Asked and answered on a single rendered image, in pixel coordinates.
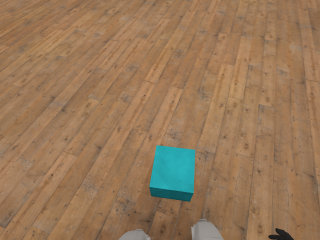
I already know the robot left thigh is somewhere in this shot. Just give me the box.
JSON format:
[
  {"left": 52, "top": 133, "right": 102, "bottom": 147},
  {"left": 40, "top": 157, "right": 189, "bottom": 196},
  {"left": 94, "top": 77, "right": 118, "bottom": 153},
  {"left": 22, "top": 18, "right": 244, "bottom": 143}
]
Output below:
[{"left": 119, "top": 230, "right": 151, "bottom": 240}]

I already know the right robot hand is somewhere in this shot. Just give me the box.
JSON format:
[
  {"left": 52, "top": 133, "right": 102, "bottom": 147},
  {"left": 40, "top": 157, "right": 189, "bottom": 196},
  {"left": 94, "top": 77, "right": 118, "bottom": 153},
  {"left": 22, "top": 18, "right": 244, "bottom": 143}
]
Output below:
[{"left": 268, "top": 228, "right": 294, "bottom": 240}]

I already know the robot thigh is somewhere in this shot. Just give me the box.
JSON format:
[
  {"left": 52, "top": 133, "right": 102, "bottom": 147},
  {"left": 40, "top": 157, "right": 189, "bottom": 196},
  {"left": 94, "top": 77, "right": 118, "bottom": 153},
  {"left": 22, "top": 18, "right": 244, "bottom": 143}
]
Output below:
[
  {"left": 119, "top": 230, "right": 151, "bottom": 240},
  {"left": 191, "top": 221, "right": 224, "bottom": 240}
]

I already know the robot right thigh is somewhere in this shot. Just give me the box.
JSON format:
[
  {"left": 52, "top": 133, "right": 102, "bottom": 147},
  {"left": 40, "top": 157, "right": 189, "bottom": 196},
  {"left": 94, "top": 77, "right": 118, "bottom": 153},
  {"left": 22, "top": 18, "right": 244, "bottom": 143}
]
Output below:
[{"left": 191, "top": 221, "right": 224, "bottom": 240}]

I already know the carton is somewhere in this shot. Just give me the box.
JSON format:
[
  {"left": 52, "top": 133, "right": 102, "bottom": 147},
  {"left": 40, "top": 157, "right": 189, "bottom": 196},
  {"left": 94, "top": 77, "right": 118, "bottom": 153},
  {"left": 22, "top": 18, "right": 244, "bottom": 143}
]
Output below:
[{"left": 149, "top": 145, "right": 195, "bottom": 202}]

